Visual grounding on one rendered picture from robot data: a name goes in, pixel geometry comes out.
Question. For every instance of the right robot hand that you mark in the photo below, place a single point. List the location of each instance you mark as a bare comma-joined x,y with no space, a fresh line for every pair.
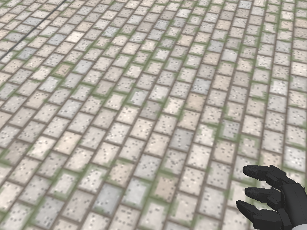
289,205

